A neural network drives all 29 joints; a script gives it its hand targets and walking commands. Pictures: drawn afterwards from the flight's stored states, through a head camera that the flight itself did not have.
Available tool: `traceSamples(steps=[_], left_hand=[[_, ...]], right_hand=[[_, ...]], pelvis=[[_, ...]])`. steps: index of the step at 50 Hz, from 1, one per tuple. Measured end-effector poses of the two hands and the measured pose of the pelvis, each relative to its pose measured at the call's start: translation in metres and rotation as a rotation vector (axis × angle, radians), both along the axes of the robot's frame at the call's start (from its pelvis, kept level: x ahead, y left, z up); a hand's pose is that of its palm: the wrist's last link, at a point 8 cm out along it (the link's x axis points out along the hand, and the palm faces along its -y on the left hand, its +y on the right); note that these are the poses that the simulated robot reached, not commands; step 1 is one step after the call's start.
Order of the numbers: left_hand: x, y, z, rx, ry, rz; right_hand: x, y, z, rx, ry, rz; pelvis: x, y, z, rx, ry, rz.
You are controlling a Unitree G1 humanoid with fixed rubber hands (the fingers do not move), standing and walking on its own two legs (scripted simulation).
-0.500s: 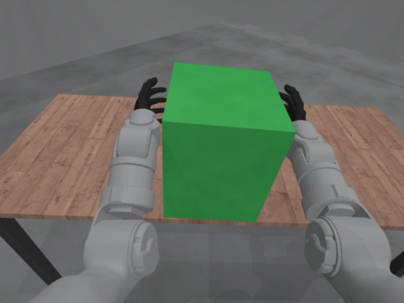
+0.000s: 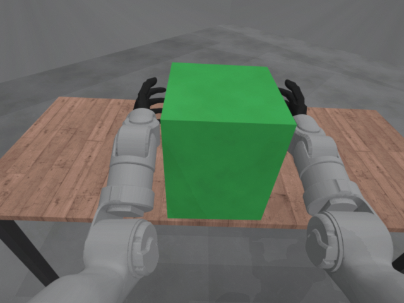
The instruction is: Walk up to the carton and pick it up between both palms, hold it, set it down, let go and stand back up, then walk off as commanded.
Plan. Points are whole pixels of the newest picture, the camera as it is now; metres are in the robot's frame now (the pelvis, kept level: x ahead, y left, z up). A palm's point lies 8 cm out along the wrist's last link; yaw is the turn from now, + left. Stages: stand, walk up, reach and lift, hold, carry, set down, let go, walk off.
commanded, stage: reach and lift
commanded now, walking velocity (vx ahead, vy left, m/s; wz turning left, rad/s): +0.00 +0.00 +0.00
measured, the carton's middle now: (217, 142) +0.41 +0.01 +0.16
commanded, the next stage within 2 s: hold in 0.06 s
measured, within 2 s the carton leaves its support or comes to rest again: neither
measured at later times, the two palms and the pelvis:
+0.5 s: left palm (139, 109) +0.38 +0.16 +0.24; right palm (295, 110) +0.40 -0.13 +0.25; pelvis +0.00 +0.00 +0.00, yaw +0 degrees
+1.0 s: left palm (140, 104) +0.38 +0.16 +0.25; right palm (301, 103) +0.40 -0.13 +0.26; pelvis +0.00 +0.00 +0.00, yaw +0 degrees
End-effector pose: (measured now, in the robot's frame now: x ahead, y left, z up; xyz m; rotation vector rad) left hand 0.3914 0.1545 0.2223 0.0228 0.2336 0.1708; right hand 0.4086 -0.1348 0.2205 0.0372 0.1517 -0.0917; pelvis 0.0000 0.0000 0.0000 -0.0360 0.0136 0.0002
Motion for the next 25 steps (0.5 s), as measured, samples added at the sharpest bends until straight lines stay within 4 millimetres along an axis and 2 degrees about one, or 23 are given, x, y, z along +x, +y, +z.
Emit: traceSamples(steps=[10,25], left_hand=[[-0.003,0.002,0.012,-0.007,-0.02,0.003],[-0.007,0.005,0.018,-0.021,-0.009,0.003]], right_hand=[[-0.002,0.002,0.014,0.008,-0.019,-0.001],[-0.005,0.005,0.025,-0.003,-0.004,-0.001]], pelvis=[[0.001,0.0,0.0,0.0,0.001,0.0],[0.0,0.0,0.0,-0.001,0.0,0.0]])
